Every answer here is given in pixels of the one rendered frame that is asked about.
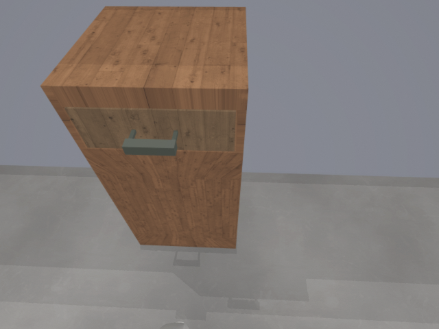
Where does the drawer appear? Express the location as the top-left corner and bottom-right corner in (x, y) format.
(64, 107), (236, 151)

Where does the cabinet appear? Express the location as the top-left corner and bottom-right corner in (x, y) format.
(40, 6), (248, 249)

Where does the handle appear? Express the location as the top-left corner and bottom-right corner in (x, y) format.
(122, 130), (178, 156)

